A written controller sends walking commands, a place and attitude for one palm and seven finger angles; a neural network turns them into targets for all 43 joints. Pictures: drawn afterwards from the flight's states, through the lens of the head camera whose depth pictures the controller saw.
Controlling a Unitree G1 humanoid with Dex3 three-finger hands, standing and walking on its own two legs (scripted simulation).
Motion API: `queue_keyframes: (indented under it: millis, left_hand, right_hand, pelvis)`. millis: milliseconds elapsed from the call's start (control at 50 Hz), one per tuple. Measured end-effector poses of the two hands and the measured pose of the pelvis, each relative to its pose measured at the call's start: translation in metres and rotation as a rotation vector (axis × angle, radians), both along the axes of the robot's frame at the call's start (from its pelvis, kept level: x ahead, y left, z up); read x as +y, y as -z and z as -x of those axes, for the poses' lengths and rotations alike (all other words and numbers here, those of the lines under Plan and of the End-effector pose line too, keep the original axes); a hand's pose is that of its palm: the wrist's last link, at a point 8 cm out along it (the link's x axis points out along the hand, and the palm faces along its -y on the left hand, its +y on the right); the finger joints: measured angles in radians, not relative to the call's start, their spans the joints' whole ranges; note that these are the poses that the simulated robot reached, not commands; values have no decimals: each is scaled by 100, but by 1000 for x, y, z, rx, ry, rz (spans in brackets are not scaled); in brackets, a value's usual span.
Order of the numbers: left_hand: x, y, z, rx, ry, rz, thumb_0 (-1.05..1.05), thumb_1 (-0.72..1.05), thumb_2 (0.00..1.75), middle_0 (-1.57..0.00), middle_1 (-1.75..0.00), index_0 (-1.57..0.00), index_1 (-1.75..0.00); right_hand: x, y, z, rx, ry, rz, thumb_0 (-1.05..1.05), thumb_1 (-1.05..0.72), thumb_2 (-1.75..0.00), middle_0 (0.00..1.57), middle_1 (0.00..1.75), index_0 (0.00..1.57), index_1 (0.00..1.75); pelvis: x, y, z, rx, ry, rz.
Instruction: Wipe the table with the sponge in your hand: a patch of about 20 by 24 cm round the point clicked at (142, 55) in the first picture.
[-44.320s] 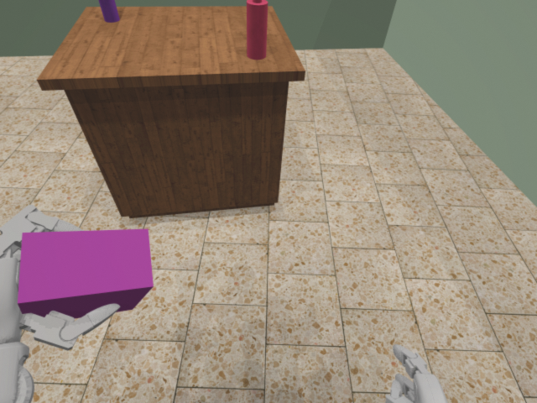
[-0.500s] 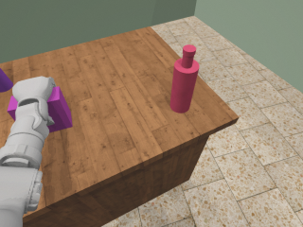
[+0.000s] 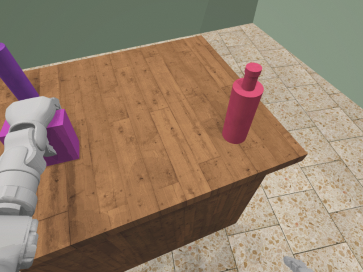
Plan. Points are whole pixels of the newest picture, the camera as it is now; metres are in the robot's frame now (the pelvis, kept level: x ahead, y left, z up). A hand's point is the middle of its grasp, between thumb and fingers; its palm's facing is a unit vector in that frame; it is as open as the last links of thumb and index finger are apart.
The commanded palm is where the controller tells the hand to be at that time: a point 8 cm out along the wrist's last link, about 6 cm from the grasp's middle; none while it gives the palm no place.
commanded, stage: wipe back along the first lane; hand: left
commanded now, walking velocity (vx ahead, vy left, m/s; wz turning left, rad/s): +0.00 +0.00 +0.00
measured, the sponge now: (47, 145) +0.38 +0.36 +0.04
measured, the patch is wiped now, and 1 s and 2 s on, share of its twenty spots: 1.00 1.00 1.00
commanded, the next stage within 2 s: lift the sponge slowly off the table in 1.66 s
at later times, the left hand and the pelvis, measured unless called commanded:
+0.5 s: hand (40, 143) +0.35 +0.35 +0.08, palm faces -0.05 -0.03 -1.00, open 10.4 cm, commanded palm +0.32 +0.33 +0.11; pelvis +0.00 +0.00 +0.00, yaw +0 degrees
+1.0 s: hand (39, 161) +0.31 +0.33 +0.08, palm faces +0.00 -0.05 -1.00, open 10.4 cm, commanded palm +0.27 +0.31 +0.11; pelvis +0.00 +0.00 +0.00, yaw +0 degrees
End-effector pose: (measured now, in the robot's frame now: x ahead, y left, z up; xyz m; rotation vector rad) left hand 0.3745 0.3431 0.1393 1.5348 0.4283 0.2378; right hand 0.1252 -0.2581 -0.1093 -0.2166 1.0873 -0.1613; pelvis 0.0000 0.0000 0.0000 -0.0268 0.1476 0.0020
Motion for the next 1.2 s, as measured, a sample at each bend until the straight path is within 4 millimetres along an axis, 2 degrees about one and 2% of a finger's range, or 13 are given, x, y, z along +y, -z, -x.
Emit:
queue_keyframes:
  millis: [200,400,640,840,1200]
  left_hand:
    - [3,4,6,-19,16,-5,0,-52,106,-68,-131,-71,-132]
    - [-1,4,27,-63,4,-2,0,-51,105,-67,-132,-70,-132]
    - [-9,6,47,-67,-10,-1,0,-51,105,-66,-133,-69,-133]
    - [-15,6,63,-82,-11,4,0,-50,105,-65,-133,-68,-134]
    - [-33,6,111,-126,-19,15,0,-49,105,-64,-134,-67,-134]
  right_hand:
    - [4,4,0,21,-1,-14,1,-91,-90,20,30,20,30]
    - [7,4,0,7,-2,-37,1,-91,-90,20,30,20,30]
    - [14,-6,-21,-82,-45,-41,1,-91,-90,20,30,20,30]
    - [19,-10,-36,-125,-71,-52,1,-91,-90,20,30,20,30]
    - [28,-19,-69,-221,-124,-84,1,-91,-90,20,30,20,30]
  pelvis:
    - [2,0,-4,9,4,3]
    - [4,0,-3,-12,7,2]
    - [2,0,5,-40,1,-2]
    - [0,0,3,-54,1,-2]
    - [-4,-1,0,-96,2,-7]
